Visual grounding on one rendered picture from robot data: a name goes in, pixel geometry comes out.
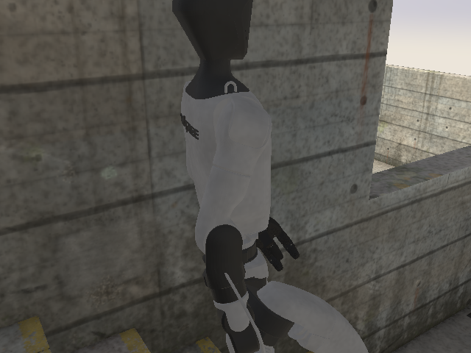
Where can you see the stairs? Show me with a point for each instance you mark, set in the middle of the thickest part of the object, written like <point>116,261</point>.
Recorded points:
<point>28,337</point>

